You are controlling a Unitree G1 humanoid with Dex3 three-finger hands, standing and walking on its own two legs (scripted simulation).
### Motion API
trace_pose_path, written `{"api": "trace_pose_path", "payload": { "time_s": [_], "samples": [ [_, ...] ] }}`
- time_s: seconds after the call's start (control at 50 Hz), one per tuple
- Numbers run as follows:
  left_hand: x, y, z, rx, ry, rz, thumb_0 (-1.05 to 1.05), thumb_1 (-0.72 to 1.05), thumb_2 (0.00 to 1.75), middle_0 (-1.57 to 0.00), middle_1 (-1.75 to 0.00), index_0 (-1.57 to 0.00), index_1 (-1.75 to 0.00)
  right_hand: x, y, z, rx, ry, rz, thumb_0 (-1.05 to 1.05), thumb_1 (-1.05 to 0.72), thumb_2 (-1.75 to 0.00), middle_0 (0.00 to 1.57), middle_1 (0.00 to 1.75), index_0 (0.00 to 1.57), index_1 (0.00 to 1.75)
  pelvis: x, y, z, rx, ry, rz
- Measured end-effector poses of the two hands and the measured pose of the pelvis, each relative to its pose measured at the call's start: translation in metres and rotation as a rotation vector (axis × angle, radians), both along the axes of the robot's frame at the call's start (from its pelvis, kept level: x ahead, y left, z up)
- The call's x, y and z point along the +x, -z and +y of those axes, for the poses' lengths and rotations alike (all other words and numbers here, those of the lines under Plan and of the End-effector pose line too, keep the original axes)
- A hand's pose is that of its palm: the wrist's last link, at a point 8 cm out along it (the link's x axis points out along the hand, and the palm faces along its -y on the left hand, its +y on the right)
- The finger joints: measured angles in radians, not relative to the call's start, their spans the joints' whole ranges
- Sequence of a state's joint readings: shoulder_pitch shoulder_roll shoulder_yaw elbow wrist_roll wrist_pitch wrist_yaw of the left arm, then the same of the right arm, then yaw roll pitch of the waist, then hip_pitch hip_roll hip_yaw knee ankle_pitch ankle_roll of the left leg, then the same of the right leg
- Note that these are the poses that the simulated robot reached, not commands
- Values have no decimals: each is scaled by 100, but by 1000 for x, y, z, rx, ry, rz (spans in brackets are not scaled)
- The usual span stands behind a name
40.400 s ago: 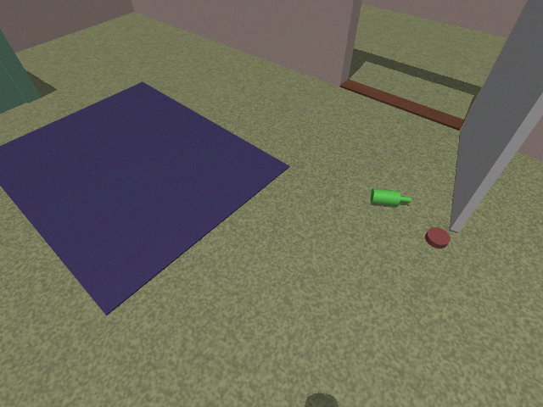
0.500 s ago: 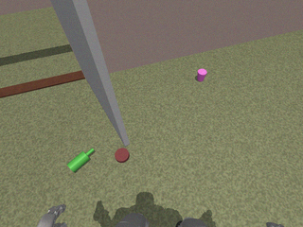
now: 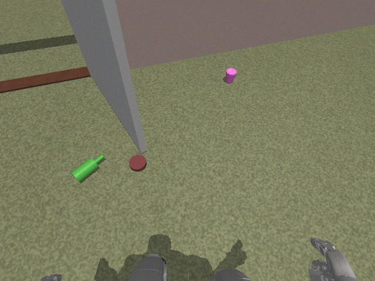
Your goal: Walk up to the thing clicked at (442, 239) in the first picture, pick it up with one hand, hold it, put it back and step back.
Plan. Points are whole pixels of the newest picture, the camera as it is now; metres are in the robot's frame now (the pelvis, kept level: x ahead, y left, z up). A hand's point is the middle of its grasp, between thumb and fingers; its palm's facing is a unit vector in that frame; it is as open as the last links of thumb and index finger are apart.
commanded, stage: step back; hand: left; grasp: from above
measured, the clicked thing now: (137, 163) +0.74 +0.32 -0.74
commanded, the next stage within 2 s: stand in 1.88 s
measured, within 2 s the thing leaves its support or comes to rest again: neither
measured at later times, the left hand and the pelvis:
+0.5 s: hand out of the picture -0.06 +0.23 -0.14, palm faces +0.12 -0.92 -0.38, open 7.4 cm; pelvis -0.17 -0.04 -0.01, yaw +7 degrees
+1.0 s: hand out of the picture -0.28 +0.19 -0.13, palm faces +0.11 -0.90 -0.41, open 7.4 cm; pelvis -0.28 -0.08 +0.01, yaw +6 degrees
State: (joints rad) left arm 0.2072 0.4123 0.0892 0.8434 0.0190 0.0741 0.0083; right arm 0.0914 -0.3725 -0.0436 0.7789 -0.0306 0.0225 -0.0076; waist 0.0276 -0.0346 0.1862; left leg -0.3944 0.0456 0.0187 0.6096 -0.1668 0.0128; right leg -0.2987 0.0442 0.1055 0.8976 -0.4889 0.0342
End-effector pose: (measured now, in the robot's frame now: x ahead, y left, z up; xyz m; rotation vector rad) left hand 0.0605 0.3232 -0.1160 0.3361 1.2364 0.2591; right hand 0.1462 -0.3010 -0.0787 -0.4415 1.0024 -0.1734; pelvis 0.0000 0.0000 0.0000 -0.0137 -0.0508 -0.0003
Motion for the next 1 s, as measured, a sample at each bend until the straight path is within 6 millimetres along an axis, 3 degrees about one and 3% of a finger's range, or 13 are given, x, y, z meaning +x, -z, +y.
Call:
{"api": "trace_pose_path", "payload": {
  "time_s": [0.1, 0.2, 0.3, 0.4, 0.48, 0.56, 0.68, 0.78, 0.88, 1.0],
  "samples": [
    [-46, -8, -27, 21, 5, -9, 1, 91, 90, -20, -30, -20, -30, -42, 25, -31, 32, 32, 1, 0, -90, -90, 21, 30, 20, 30, -42, 10, -21, -27, -10, -25],
    [-89, -31, -44, 36, -24, -12, 1, 90, 90, -21, -30, -20, -30, -102, 28, -44, 59, 62, 103, 0, -90, -90, 20, 30, 20, 30, -68, -6, -34, 57, -16, -2],
    [-99, -41, -47, 63, -25, -69, 1, 90, 90, -21, -30, -20, -30, -167, 34, -54, 40, 57, 222, 0, -90, -90, 20, 30, 20, 30, -96, -9, -40, 47, -62, 30],
    [-106, -31, -45, 62, -26, -164, 1, 90, 90, -21, -30, -20, -30, -213, 40, -51, 11, 16, 307, 0, -90, -90, 20, 30, 20, 30, -133, 0, -43, 28, -127, 27],
    [-127, -11, -46, 19, -35, -190, 1, 90, 90, -20, -30, -20, -30, -237, 37, -42, 4, 1, 289, 0, -90, -90, 20, 30, 20, 30, -167, 7, -43, 69, -133, -5],
    [-161, -10, -57, -32, -56, -151, 1, 91, 90, -20, -30, -20, -30, -250, 23, -42, 0, -17, 235, 0, -90, -90, 21, 30, 20, 30, -190, -1, -44, 9, -146, -7],
    [-220, -11, -67, -32, -77, -118, 1, 90, 90, -21, -30, -20, -30, -245, 6, -55, -16, -53, 118, 0, -90, -90, 21, 30, 20, 30, -227, -6, -60, -7, -110, 25],
    [-278, -4, -82, 12, -58, -49, 1, 91, 90, -20, -30, -20, -30, -246, 15, -77, 10, -54, 18, 0, -90, -90, 21, 30, 20, 30, -260, 6, -78, -13, -65, 9],
    [-333, -14, -98, 17, -82, 12, 1, 90, 90, -20, -30, -20, -30, -280, 22, -85, 58, -17, 60, 0, -90, -90, 20, 30, 20, 30, -275, -2, -86, 6, -52, -1],
    [-354, -22, -90, 27, -109, 8, 1, 90, 90, -21, -30, -20, -30, -326, 33, -86, 63, -7, 179, 0, -90, -90, 20, 30, 20, 30, -284, -5, -80, 9, -98, 22]
  ]
}}
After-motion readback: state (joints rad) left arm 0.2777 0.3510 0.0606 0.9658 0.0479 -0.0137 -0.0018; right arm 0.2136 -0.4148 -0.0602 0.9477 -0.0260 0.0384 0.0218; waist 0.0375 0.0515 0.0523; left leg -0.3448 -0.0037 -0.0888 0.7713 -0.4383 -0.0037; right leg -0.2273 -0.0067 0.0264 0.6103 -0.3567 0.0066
